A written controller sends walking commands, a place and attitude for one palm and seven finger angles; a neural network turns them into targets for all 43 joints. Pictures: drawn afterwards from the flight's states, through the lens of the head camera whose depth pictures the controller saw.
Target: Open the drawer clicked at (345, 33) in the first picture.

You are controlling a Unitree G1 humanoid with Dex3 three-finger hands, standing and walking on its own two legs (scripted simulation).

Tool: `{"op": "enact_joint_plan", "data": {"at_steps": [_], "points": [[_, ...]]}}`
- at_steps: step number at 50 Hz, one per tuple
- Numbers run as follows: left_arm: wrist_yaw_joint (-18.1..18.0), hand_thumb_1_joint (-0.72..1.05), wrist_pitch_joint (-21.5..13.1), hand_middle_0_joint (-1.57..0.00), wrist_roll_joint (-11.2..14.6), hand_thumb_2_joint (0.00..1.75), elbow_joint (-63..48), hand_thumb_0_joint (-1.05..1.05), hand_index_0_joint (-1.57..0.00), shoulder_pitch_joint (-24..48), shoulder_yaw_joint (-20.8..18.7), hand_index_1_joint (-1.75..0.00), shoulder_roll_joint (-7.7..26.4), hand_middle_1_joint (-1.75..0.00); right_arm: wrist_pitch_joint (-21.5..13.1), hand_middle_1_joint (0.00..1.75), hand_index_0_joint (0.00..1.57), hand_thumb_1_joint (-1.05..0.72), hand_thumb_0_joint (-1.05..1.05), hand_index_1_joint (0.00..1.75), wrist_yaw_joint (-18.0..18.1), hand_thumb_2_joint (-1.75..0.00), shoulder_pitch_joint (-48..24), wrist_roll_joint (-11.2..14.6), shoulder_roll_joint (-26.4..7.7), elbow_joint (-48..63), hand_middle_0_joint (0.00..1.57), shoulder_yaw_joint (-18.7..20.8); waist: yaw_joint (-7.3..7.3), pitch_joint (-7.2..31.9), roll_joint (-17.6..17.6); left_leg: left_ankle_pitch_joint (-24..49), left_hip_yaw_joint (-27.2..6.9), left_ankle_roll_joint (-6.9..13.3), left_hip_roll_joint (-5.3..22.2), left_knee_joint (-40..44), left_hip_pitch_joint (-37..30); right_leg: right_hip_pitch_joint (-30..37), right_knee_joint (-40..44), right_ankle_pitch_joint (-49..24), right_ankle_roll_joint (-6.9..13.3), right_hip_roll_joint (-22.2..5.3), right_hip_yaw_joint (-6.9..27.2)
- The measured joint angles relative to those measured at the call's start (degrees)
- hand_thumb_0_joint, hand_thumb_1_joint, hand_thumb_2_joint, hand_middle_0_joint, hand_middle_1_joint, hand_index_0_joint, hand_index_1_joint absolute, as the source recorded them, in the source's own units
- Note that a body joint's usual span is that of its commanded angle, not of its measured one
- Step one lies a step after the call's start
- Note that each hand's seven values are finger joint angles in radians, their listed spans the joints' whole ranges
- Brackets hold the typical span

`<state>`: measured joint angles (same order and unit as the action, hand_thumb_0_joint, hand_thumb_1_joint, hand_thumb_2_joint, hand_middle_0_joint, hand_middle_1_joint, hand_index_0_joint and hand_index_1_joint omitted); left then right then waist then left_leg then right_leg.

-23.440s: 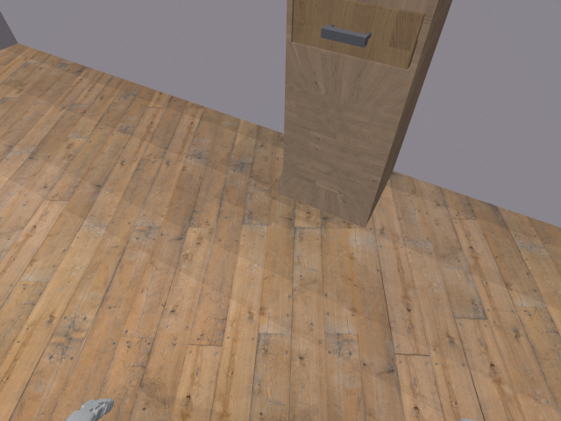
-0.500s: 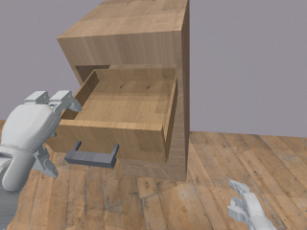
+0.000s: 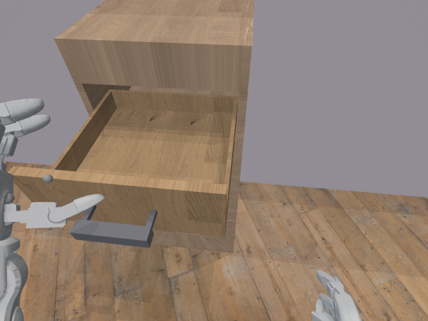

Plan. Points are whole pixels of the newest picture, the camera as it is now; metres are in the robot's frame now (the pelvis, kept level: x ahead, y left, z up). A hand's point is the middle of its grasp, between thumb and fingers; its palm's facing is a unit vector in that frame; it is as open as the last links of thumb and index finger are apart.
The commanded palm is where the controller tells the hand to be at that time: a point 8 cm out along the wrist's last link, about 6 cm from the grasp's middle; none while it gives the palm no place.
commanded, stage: draw the hand back to the body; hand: left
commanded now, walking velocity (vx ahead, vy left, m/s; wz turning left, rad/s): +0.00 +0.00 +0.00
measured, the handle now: (117, 222) +0.26 +0.22 +0.06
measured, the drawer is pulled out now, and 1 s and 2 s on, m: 0.30 0.30 0.30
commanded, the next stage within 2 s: step back with the hand held close in 0.62 s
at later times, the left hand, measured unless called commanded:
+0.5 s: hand (19, 188) +0.19 +0.25 +0.24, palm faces +0.52 -0.78 -0.35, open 8.1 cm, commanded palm +0.13 +0.29 +0.25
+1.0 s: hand (29, 202) +0.18 +0.23 +0.24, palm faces +0.42 -0.74 -0.52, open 7.4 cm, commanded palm +0.10 +0.29 +0.25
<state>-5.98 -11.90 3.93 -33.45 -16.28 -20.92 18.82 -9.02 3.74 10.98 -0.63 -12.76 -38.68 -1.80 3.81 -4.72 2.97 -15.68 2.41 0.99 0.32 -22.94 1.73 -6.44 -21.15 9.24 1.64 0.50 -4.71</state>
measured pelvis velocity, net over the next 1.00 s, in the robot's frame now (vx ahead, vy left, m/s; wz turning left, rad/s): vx -0.03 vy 0.01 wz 0.00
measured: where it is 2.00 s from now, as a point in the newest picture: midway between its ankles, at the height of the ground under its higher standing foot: outside the picture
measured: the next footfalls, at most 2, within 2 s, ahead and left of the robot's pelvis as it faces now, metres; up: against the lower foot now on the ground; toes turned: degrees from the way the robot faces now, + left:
left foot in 1.74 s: -0.10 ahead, +0.14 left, +0.00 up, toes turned +6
right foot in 2.00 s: -0.20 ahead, -0.10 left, +0.00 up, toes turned -1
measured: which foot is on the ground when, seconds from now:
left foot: down 0.00-1.00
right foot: down 0.00-1.00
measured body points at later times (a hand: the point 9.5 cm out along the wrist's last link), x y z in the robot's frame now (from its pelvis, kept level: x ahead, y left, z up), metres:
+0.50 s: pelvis +0.01 +0.01 +0.00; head +0.00 -0.01 +0.45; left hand +0.16 +0.29 +0.26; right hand +0.22 -0.19 -0.08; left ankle -0.03 +0.10 -0.74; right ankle +0.03 -0.10 -0.74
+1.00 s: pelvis -0.03 +0.01 -0.01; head +0.00 +0.00 +0.44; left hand +0.15 +0.27 +0.26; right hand +0.15 -0.24 -0.09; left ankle -0.03 +0.10 -0.74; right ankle +0.03 -0.10 -0.74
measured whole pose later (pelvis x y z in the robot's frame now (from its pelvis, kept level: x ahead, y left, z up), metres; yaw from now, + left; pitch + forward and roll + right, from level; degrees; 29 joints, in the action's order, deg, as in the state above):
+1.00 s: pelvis -0.03 +0.01 -0.01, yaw +0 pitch +1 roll -1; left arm -6.8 -13.8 3.3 -40.1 -28.4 -28.9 25.4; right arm -3.9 3.8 10.2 1.1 -14.4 -32.9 1.2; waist -0.1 -1.4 2.5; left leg -15.2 2.6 2.0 -0.7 -28.7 14.8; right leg -18.6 -25.1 7.8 0.8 -0.8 -4.6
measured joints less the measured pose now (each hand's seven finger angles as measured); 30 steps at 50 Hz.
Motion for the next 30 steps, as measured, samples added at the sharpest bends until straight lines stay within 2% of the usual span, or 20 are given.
{"op": "enact_joint_plan", "data": {"at_steps": [9, 23, 30], "points": [[0.55, 0.17, 0.61, -0.27, 0.31, 0.59, -1.86, 0.0, -0.27, -4.2, -1.75, -0.76, 2.21, -0.76, 1.03, 0.3, 0.2, -0.91, 0.02, 0.3, -0.15, -0.9, -1.08, 0.4, -0.54, 1.4, 0.2, 1.34, 0.01, 0.94, 0.65, -1.05, 0.38, 0.36, -0.12, -0.6, 0.43, -0.46, -0.41, 0.75, -0.54, -0.1, 0.42], [0.24, 0.65, 2.73, -0.23, 0.78, 0.8, -1.28, 0.01, -0.23, -4.68, -2.97, -0.45, 1.27, -0.45, 2.46, 0.3, 0.21, -0.91, 0.01, 0.3, -0.36, -0.9, -2.75, 0.49, 0.95, 2.53, 0.2, 0.3, 1.63, 2.04, 1.16, -1.03, -0.32, 0.48, -0.38, -0.92, 0.78, -0.39, -0.42, 0.82, -0.65, -0.43, -0.24], [-0.08, 0.82, 3.31, -0.22, 0.81, 0.87, -1.33, 0.01, -0.22, -4.07, -2.62, -0.35, 0.92, -0.35, 2.43, 0.3, 0.21, -0.91, 0.01, 0.3, -0.38, -0.9, -2.44, 0.38, 1.14, 2.31, 0.21, 0.01, 1.6, 2.09, 1.12, -0.84, -0.43, 0.33, -0.32, -1.14, 0.66, -0.25, -0.64, 0.69, -0.46, -0.39, -0.36]]}}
